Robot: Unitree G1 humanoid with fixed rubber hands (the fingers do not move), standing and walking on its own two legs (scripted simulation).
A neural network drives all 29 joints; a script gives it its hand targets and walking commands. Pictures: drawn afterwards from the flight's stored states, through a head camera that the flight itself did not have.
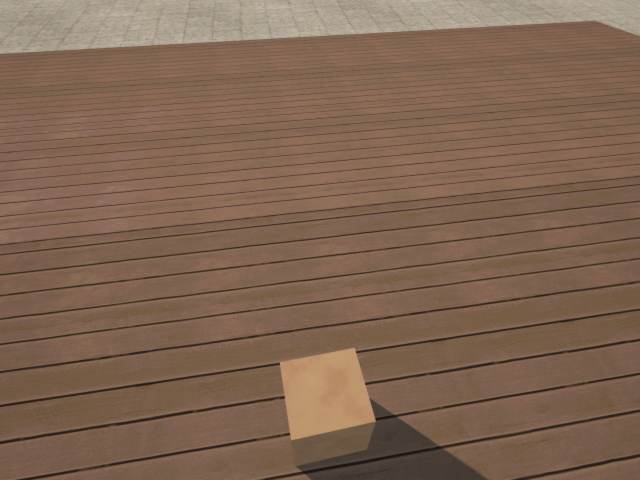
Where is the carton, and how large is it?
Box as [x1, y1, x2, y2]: [280, 348, 375, 465]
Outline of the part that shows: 354,348 280,362 291,442 296,465 366,449 375,420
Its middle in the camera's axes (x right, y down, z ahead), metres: +0.01 +0.46 +1.10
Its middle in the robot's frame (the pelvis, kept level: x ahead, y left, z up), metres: +0.45 +0.00 -0.65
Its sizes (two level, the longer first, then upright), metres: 0.210 0.200 0.250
